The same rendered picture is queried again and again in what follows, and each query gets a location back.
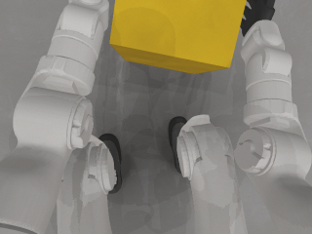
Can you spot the right robot upper arm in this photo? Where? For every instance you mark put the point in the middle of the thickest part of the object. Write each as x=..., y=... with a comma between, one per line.
x=276, y=163

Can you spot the robot right shin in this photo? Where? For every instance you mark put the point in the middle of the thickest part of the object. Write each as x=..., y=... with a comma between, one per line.
x=224, y=138

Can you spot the robot right thigh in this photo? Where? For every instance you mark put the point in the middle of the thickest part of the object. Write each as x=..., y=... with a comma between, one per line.
x=218, y=207

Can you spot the robot right forearm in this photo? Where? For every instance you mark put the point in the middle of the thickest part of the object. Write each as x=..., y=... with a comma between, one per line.
x=268, y=80

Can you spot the robot left forearm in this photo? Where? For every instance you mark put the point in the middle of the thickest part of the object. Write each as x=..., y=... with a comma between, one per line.
x=70, y=62

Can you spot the left robot upper arm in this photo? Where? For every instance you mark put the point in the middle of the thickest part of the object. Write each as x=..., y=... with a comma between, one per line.
x=49, y=125

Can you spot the carton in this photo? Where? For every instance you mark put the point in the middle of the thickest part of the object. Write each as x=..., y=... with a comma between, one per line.
x=191, y=36

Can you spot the right robot hand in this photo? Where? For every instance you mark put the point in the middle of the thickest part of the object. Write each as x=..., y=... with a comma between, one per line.
x=260, y=10

